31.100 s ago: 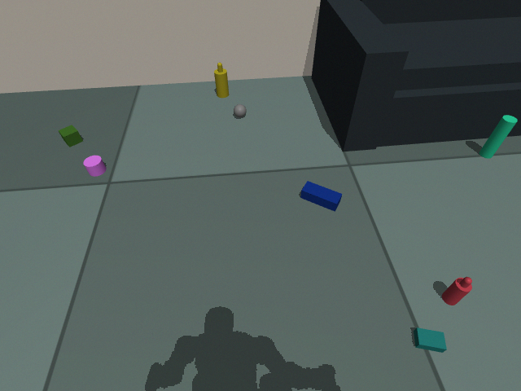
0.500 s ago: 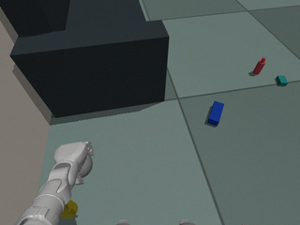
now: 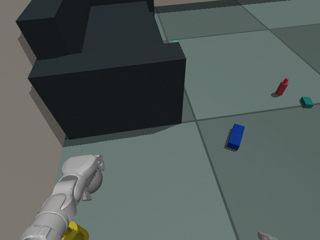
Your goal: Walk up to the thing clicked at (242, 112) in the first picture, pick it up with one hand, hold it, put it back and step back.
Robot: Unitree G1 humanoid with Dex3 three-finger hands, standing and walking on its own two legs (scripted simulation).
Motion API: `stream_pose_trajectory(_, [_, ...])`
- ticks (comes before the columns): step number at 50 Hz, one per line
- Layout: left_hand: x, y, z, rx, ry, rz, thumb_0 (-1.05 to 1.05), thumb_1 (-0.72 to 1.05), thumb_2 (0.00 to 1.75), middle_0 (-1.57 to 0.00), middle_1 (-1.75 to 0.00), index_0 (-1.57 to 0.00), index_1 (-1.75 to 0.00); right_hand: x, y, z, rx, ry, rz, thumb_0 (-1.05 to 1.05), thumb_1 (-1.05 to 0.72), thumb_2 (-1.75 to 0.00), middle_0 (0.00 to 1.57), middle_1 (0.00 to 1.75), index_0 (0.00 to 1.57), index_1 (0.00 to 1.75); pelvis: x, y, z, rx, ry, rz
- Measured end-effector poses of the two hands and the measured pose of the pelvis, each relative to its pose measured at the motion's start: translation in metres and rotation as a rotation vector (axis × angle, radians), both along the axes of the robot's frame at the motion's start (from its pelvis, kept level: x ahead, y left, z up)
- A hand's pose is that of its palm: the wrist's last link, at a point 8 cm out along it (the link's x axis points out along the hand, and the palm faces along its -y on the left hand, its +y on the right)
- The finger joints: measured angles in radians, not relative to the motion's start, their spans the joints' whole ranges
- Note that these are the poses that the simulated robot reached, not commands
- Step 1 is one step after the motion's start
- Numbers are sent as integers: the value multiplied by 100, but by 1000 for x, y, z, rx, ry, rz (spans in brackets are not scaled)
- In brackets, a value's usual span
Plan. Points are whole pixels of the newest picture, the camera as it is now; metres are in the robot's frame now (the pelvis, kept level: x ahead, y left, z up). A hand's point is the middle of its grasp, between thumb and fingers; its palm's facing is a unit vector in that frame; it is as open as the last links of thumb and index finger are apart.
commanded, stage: hold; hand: left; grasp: from above
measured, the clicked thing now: (87, 179) +0.33 +0.23 -0.07
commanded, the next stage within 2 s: crouch in 1.56 s
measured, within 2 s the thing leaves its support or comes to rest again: neither
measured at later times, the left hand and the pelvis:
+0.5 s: hand (84, 187) +0.28 +0.22 -0.03, palm faces -0.45 -0.06 -0.89, open 10.4 cm; pelvis -0.01 -0.01 +0.01, yaw +0 degrees
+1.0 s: hand (82, 186) +0.28 +0.21 -0.01, palm faces -0.42 -0.06 -0.90, open 10.4 cm; pelvis -0.01 -0.01 +0.01, yaw +0 degrees
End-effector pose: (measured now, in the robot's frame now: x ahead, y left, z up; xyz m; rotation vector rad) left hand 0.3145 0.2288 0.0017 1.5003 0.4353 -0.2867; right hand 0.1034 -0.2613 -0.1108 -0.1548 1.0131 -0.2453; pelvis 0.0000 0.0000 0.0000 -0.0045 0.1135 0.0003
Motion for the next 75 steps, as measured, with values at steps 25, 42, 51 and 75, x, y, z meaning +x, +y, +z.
stream_pose_trajectory(25, [-25, -9, 25, -13, 1, -22, 1, -8, 67, -51, -80, -58, -77, 12, 1, 13, 19, -63, 33, 1, -91, -90, 20, 30, 20, 30, -12, -6, 10, 9, -63, -4])
stream_pose_trajectory(42, [-33, -11, 36, -15, -14, -31, 1, -8, 67, -50, -81, -57, -78, 21, 5, 18, 29, -96, 44, 1, -91, -90, 20, 30, 20, 30, -16, -7, 13, 11, -87, -6])
stream_pose_trajectory(51, [-31, -12, 43, -15, -23, -32, 1, -8, 69, -49, -82, -57, -79, 30, 9, 21, 34, -110, 50, 1, -92, -90, 20, 30, 20, 30, -13, -6, 15, 11, -93, -6])
stream_pose_trajectory(75, [-25, -11, 45, -10, -18, -32, 2, -10, 72, -48, -85, -56, -82, 32, 9, 22, 35, -97, 45, 1, -92, -91, 20, 30, 20, 30, -8, -6, 17, 11, -94, -6])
